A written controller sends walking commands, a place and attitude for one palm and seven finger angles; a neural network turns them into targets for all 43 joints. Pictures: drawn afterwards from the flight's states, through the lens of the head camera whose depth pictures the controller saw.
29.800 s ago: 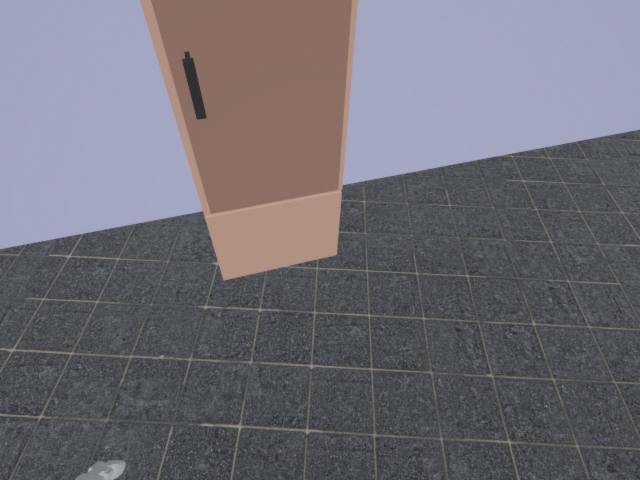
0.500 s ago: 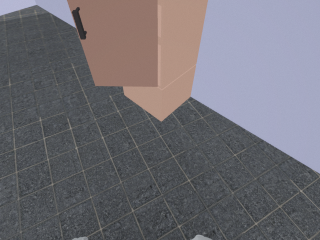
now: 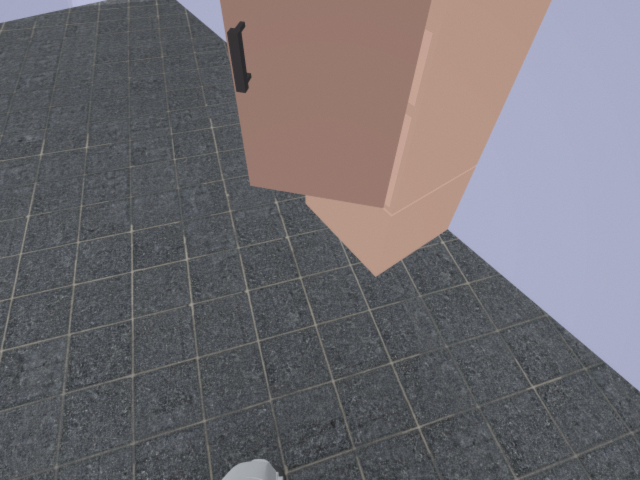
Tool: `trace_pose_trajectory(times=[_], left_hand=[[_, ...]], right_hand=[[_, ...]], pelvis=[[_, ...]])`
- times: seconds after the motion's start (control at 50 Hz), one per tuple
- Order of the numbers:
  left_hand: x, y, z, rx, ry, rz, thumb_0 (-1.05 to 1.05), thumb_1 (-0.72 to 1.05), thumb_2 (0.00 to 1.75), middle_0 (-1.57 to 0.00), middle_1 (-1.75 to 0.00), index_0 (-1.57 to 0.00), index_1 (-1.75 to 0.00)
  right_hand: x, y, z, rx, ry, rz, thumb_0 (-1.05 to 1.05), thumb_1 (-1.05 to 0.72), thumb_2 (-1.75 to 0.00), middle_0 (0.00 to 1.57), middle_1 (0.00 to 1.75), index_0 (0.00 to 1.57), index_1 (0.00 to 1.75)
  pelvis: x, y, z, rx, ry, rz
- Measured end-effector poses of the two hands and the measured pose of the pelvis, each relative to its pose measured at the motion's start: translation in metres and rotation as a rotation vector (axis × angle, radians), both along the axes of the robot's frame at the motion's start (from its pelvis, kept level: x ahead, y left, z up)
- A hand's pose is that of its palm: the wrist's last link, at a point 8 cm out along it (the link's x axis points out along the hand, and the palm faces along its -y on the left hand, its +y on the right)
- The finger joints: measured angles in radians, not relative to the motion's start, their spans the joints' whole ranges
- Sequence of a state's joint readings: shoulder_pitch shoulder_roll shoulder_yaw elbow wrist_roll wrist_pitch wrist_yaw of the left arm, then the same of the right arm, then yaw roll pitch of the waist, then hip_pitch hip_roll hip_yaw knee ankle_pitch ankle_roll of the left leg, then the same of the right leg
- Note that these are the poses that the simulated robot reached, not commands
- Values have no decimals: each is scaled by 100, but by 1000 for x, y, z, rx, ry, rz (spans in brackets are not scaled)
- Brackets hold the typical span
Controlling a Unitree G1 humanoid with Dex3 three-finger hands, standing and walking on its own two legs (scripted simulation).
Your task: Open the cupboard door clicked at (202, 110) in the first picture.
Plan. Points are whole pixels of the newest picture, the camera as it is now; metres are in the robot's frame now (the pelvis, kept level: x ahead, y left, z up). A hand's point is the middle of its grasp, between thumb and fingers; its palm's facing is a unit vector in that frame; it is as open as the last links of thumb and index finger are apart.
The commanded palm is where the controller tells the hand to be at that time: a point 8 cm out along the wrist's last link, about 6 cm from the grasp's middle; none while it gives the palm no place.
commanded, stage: take the last steps up to it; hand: left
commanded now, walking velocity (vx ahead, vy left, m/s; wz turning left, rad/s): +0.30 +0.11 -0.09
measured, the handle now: (241, 57) +0.89 +0.29 +0.04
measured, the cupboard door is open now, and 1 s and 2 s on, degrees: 42 42 42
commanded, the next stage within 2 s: come to a stop and stand still in 0.46 s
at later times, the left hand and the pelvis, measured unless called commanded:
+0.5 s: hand (229, 341) +0.32 +0.19 -0.15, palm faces -0.06 -0.97 -0.23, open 7.4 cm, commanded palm none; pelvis +0.18 +0.02 -0.01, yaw -4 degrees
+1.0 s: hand (191, 353) +0.31 +0.26 -0.18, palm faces -0.03 -0.98 -0.22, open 7.4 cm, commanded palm none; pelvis +0.26 +0.06 +0.00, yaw -6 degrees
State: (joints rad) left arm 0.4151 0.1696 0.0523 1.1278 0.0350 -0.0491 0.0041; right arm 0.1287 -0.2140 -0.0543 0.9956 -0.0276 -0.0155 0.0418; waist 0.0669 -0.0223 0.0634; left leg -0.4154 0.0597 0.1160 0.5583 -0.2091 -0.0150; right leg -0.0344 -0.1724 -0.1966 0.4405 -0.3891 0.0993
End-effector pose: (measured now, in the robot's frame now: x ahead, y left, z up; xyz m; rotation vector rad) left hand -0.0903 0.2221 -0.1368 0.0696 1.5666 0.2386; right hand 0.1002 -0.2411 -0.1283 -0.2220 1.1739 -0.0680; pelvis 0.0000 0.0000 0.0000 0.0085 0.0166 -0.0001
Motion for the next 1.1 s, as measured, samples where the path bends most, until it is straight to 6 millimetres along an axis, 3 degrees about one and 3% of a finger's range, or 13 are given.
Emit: trace_pose_trajectory(times=[0.06,0.12,0.16,0.22,0.34,0.4,0.46,0.52,0.6,0.72,0.86,0.98,1.1], left_hand=[[15,19,-13,-16,56,0,1,91,89,-20,-30,-20,-30],[61,34,-13,-9,15,-31,1,91,89,-20,-30,-19,-30],[103,42,-9,-2,-55,-59,1,91,89,-20,-30,-19,-30],[171,48,-1,8,-176,-107,1,91,90,-20,-30,-19,-30],[302,43,16,22,-386,-200,1,91,90,-19,-30,-19,-30],[356,34,22,31,-451,-248,0,91,90,-19,-30,-19,-30],[397,24,19,46,-505,-278,0,91,90,-20,-30,-19,-30],[408,19,19,46,-498,-272,0,91,90,-20,-30,-19,-30],[397,20,21,41,-406,-228,0,92,89,-20,-30,-20,-30],[383,45,15,50,-262,-200,-1,94,89,-20,-30,-20,-30],[382,77,-18,28,-164,-159,0,92,89,-20,-30,-20,-30],[393,87,-14,31,-171,-171,0,91,89,-20,-30,-19,-30],[403,81,-3,38,-221,-217,0,91,90,-20,-30,-19,-30]], right_hand=[[38,22,-4,-18,-74,8,0,-91,-90,20,30,19,30],[49,40,-1,-8,-75,-18,0,-91,-90,20,30,19,30],[46,50,0,6,-50,-40,0,-91,-90,20,30,19,30],[43,47,4,-9,-31,-109,-2,-95,-90,20,30,20,30],[20,43,-5,3,126,-169,-1,-94,-90,20,30,20,30],[9,43,-15,26,216,-205,-1,-93,-90,20,30,20,30],[5,42,-28,52,299,-232,0,-92,-90,20,30,20,30],[19,41,-27,62,342,-242,0,-92,-90,20,30,19,30],[64,40,-14,58,298,-242,1,-92,-90,20,30,19,30],[141,51,-6,42,198,-213,1,-92,-90,20,30,19,30],[205,64,-8,-38,98,-180,1,-92,-90,20,30,19,30],[223,69,3,-63,35,-168,0,-91,-90,20,30,20,30],[210,54,6,-56,7,-191,0,-91,-90,20,30,20,30]], pelvis=[[22,18,-11,-4,-10,-8],[42,28,-6,0,-13,-30],[55,33,0,5,-13,-37],[76,38,7,13,-12,-50],[121,39,9,29,-18,-58],[147,33,5,37,-24,-66],[173,23,-6,36,-29,-67],[191,20,-4,19,-37,-60],[215,20,9,12,-23,-62],[246,33,14,8,-16,-73],[271,62,-5,-20,-31,-80],[261,65,1,-32,-12,-97],[245,55,4,-40,0,-114]])
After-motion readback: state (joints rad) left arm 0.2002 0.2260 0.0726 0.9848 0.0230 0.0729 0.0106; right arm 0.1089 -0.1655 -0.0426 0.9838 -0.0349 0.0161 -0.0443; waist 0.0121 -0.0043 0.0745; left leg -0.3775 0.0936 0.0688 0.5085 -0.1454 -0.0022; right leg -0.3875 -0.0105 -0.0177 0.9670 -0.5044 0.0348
